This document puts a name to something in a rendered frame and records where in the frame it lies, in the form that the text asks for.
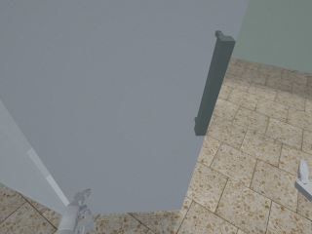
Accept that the left robot hand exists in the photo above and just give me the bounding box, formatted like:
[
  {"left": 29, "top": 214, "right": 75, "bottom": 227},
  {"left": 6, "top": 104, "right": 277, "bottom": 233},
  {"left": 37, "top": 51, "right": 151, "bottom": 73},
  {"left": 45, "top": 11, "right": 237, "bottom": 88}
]
[{"left": 57, "top": 188, "right": 95, "bottom": 234}]

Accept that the fridge door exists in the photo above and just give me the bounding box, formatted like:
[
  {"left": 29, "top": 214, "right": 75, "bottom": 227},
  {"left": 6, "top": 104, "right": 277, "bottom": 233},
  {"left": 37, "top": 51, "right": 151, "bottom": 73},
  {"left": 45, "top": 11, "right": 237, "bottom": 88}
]
[{"left": 0, "top": 0, "right": 250, "bottom": 215}]

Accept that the right robot hand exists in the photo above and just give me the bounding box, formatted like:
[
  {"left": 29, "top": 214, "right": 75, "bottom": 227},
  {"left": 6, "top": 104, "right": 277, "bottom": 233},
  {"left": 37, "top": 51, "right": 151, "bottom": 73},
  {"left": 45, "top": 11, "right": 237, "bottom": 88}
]
[{"left": 294, "top": 144, "right": 312, "bottom": 202}]

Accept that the handle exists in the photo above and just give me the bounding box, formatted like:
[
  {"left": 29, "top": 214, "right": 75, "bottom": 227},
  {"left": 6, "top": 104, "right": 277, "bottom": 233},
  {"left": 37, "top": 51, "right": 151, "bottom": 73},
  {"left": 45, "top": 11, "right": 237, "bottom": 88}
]
[{"left": 194, "top": 30, "right": 236, "bottom": 137}]

